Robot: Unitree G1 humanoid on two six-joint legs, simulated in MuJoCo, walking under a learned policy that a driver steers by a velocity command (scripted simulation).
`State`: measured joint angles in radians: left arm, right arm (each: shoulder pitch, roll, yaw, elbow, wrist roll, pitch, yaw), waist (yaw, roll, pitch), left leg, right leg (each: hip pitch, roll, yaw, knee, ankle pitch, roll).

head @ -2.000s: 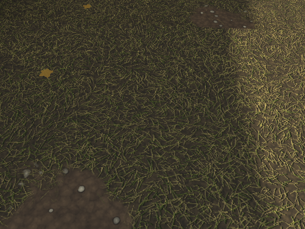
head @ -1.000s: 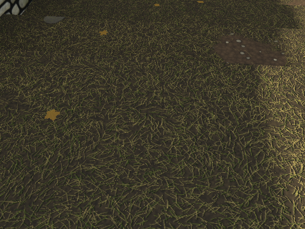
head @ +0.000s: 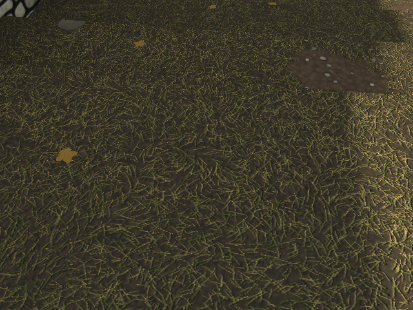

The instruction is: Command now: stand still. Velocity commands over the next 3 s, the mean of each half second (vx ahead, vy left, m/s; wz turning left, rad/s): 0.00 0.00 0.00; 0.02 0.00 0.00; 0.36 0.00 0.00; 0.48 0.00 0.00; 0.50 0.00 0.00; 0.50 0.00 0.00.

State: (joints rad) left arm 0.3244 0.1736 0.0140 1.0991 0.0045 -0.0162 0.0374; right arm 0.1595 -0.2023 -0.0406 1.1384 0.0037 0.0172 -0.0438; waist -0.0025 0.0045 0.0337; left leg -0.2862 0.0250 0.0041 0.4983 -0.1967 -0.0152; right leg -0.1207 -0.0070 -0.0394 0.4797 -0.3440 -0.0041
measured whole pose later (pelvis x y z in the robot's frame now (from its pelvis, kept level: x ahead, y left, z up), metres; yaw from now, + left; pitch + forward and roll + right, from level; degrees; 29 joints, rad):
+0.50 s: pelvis +0.00 +0.00 +0.00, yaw +0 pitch -1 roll +0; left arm 0.36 0.16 0.01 1.09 0.00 -0.02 0.04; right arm 0.18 -0.19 -0.04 1.14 0.01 0.02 -0.05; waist 0.00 0.00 0.03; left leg -0.29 0.03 0.00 0.50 -0.20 -0.02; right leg -0.12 -0.01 -0.04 0.48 -0.35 -0.01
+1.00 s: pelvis +0.01 +0.00 +0.00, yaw +0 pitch -1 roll +0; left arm 0.41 0.16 0.02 1.08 -0.01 -0.02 0.04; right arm 0.23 -0.19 -0.04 1.14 0.01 0.01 -0.05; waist 0.01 0.00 0.01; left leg -0.31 0.02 0.01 0.61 -0.34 0.01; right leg -0.12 -0.01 -0.04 0.51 -0.39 -0.02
